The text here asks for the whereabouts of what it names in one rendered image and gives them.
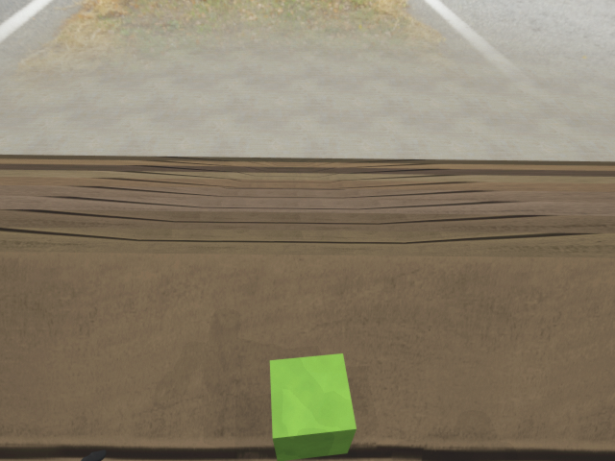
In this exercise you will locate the carton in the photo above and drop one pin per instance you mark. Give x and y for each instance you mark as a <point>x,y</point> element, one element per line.
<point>312,411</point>

